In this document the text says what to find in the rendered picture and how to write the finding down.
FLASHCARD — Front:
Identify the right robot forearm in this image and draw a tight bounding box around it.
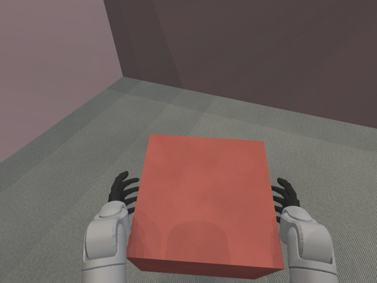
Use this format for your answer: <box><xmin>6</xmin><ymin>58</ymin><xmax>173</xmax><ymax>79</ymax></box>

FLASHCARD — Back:
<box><xmin>279</xmin><ymin>206</ymin><xmax>338</xmax><ymax>283</ymax></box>

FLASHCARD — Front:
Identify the robot left hand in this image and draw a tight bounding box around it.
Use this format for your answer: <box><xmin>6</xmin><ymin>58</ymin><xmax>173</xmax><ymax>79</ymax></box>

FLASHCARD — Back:
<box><xmin>108</xmin><ymin>171</ymin><xmax>139</xmax><ymax>214</ymax></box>

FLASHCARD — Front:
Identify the robot right hand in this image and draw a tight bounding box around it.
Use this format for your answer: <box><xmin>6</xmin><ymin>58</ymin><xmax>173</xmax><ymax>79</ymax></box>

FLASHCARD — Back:
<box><xmin>271</xmin><ymin>177</ymin><xmax>300</xmax><ymax>223</ymax></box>

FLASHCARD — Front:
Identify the carton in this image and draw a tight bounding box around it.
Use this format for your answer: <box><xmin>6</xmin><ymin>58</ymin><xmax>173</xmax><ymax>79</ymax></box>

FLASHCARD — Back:
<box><xmin>127</xmin><ymin>134</ymin><xmax>285</xmax><ymax>279</ymax></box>

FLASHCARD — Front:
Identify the left robot forearm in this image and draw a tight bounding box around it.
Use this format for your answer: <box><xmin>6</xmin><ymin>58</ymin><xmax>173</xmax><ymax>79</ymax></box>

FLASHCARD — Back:
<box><xmin>81</xmin><ymin>200</ymin><xmax>131</xmax><ymax>283</ymax></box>

